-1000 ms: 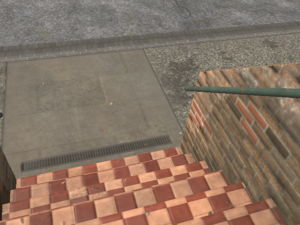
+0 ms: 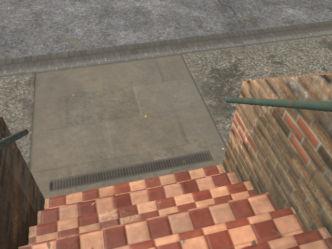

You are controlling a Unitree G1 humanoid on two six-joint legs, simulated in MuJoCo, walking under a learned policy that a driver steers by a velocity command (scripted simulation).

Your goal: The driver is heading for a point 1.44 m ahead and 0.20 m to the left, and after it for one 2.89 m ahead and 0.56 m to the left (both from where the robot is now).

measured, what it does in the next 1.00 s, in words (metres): goes down: left foot 0.20 m lower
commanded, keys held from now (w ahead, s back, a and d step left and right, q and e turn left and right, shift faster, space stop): w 1.00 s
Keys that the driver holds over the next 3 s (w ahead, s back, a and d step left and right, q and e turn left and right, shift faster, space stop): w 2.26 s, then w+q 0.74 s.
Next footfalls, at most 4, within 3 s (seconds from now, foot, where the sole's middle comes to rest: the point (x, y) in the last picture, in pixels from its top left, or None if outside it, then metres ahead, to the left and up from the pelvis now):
0.76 left None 0.25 0.07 -0.98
1.30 right None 0.54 -0.12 -1.18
1.78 left None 0.74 0.07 -1.38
2.32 right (181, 226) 1.03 -0.10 -1.58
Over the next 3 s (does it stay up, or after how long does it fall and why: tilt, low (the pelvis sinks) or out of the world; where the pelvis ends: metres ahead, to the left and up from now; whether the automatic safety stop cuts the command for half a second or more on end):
stays up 1.21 0.06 -1.05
